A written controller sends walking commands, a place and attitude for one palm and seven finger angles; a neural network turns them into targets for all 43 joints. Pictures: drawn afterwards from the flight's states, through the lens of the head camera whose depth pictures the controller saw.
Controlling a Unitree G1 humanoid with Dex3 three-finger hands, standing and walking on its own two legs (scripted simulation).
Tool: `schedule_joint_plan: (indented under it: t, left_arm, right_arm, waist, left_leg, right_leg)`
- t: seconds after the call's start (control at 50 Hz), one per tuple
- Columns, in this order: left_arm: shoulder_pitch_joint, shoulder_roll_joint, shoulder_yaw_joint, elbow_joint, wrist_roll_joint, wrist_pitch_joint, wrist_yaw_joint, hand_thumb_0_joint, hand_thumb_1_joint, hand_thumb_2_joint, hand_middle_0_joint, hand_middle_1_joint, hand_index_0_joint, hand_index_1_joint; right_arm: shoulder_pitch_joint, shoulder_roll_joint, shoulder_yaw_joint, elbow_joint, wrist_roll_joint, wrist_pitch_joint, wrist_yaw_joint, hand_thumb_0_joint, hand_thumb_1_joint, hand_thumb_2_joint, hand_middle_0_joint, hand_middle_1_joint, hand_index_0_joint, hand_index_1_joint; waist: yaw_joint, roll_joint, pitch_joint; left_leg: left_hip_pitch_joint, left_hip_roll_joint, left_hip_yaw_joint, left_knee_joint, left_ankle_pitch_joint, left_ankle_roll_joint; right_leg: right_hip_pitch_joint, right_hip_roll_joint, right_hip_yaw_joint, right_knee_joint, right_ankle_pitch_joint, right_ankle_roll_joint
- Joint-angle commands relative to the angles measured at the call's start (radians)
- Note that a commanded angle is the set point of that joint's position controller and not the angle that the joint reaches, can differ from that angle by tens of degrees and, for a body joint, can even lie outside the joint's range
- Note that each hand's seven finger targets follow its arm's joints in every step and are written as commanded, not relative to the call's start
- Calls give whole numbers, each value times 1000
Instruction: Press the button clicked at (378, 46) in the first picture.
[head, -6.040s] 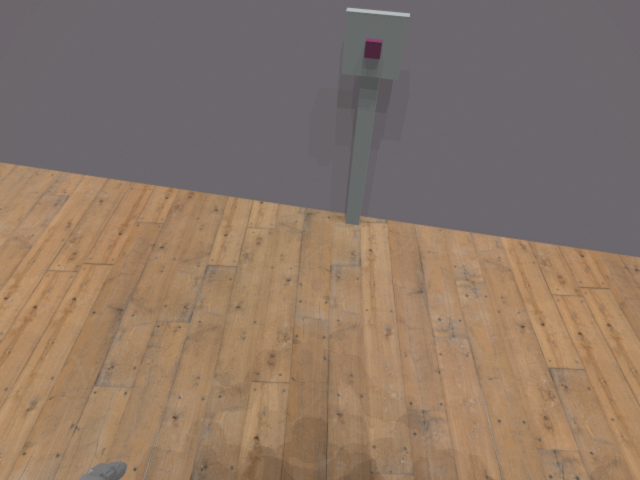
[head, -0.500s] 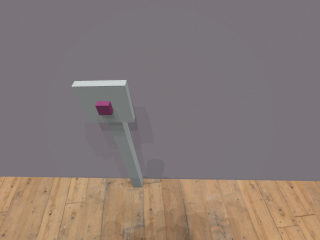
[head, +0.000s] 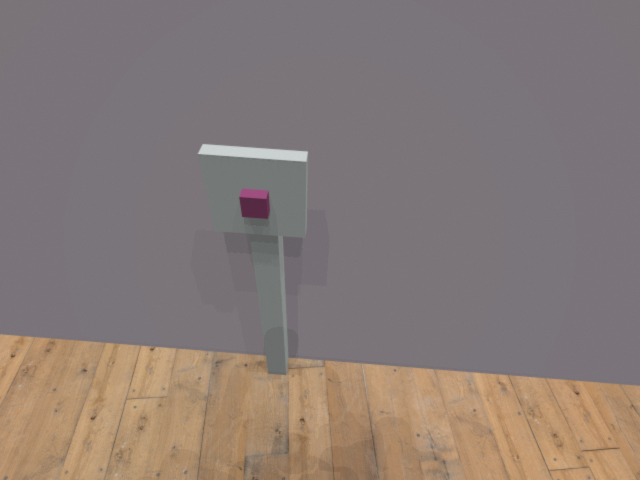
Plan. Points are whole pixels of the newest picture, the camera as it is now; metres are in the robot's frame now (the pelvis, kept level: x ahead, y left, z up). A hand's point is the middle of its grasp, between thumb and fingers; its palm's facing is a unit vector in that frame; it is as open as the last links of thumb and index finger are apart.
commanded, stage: come to a stop and stand still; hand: left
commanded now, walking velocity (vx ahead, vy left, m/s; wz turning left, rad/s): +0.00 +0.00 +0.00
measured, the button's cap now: (255, 202) +0.56 +0.16 +0.02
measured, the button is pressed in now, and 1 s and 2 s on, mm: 0 0 0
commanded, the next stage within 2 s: look again from close up in 0.12 s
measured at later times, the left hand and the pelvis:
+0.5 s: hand out of the picture +0.00 +0.15 -0.17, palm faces +0.01 -0.99 -0.17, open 7.3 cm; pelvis +0.00 -0.02 +0.01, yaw +0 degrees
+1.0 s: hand out of the picture -0.03 +0.11 -0.18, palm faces +0.07 -0.99 -0.14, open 7.3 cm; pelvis +0.00 -0.04 +0.00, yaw +0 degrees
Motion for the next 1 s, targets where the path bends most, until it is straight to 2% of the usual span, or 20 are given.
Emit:
schedule_joint_plan:
  t: [0.0,0.06,0.14,0.28,0.32,0.44,0.56,0.66,0.74,0.76,0.78,0.8,0.88,0.96,0.98]
  left_arm:
    - [42,78,9,-36,-5,-20,6,0,900,900,-200,-300,-200,-300]
    - [42,79,9,-30,-7,-23,7,0,900,900,-200,-300,-200,-300]
    - [47,75,8,-18,-9,-24,8,0,900,900,-200,-300,-200,-300]
    - [54,61,8,4,-10,-26,11,0,900,900,-200,-300,-200,-300]
    - [55,58,9,8,-11,-27,11,0,900,900,-200,-300,-200,-300]
    - [66,45,10,20,-11,-31,14,0,900,900,-200,-300,-200,-300]
    - [73,35,14,24,-11,-37,15,0,900,900,-200,-300,-200,-300]
    - [78,32,14,27,-11,-39,15,0,900,900,-200,-300,-200,-300]
    - [83,27,15,26,-12,-41,14,0,900,900,-200,-300,-200,-300]
    - [83,24,15,27,-12,-40,15,0,900,900,-200,-300,-200,-300]
    - [84,27,17,26,-12,-41,14,0,900,900,-200,-300,-200,-300]
    - [93,26,17,30,-11,-42,13,0,900,900,-200,-300,-200,-300]
    - [112,42,36,13,-2,-32,6,0,900,900,-200,-300,-200,-300]
    - [132,53,53,0,-2,-31,2,0,900,900,-200,-300,-200,-300]
    - [136,52,56,-3,-4,-32,0,0,900,900,-200,-300,-200,-300]
  right_arm:
    - [28,-129,-22,-42,2,-28,-7,0,-900,-900,200,300,200,300]
    - [38,-125,-20,-26,3,-32,-10,0,-900,-900,200,300,200,300]
    - [44,-121,-19,-2,5,-32,-13,0,-900,-900,200,300,200,300]
    - [58,-98,-18,39,7,-31,-14,0,-900,-900,200,300,200,300]
    - [63,-88,-18,51,8,-30,-14,0,-900,-900,200,300,200,300]
    - [80,-71,-19,76,9,-29,-15,0,-900,-900,200,300,200,300]
    - [91,-49,-19,93,9,-24,-15,0,-900,-900,200,300,200,300]
    - [97,-35,-20,99,9,-22,-14,0,-900,-900,200,300,200,300]
    - [107,-34,-20,103,8,-20,-15,0,-900,-900,200,300,200,300]
    - [106,-30,-20,105,8,-20,-15,0,-900,-900,200,300,200,300]
    - [111,-26,-18,105,7,-19,-15,0,-900,-900,200,300,200,300]
    - [116,-27,-18,108,5,-18,-14,0,-900,-900,200,300,200,300]
    - [137,-30,-26,98,-5,-6,-6,0,-900,-900,200,300,200,300]
    - [160,-13,-28,79,-8,-5,-2,0,-900,-900,200,300,200,300]
    - [167,-10,-28,78,-9,-9,-2,0,-900,-900,200,300,200,300]
  waist:
    - [-4,47,74]
    - [-6,47,54]
    - [-8,44,52]
    - [-8,28,61]
    - [-7,42,62]
    - [-8,15,70]
    - [-9,-9,80]
    - [-11,3,84]
    - [-14,-12,84]
    - [-13,7,94]
    - [-12,-6,89]
    - [-11,-10,84]
    - [-5,-28,131]
    - [-9,-75,159]
    - [-9,-66,159]
  left_leg:
    - [-142,129,-155,-227,119,-14]
    - [-106,130,-139,-209,211,-17]
    - [-86,129,-127,-199,244,-20]
    - [-88,126,-115,-198,215,-22]
    - [-93,124,-113,-203,189,-23]
    - [-84,126,-105,-199,170,-26]
    - [-95,117,-91,-191,121,-32]
    - [-93,111,-86,-185,99,-37]
    - [-84,114,-84,-181,94,-39]
    - [-94,112,-85,-186,82,-39]
    - [-98,109,-84,-184,78,-40]
    - [-93,103,-77,-180,31,-40]
    - [-164,80,-67,-147,-188,-28]
    - [-191,49,-47,-65,-189,-20]
    - [-180,47,-45,-59,-176,-18]
  right_leg:
    - [70,23,-2,-50,79,-51]
    - [77,16,-2,-58,101,-48]
    - [85,13,1,-66,121,-47]
    - [98,10,6,-81,137,-45]
    - [101,10,9,-86,130,-48]
    - [97,10,14,-100,135,-52]
    - [86,8,28,-125,104,-60]
    - [68,9,35,-142,65,-64]
    - [57,13,39,-153,45,-67]
    - [51,11,41,-157,32,-67]
    - [58,12,45,-160,24,-68]
    - [55,11,46,-168,-38,-71]
    - [-5,13,77,-177,-327,-91]
    - [-61,-17,131,-211,-446,-124]
    - [-76,-19,136,-206,-445,-129]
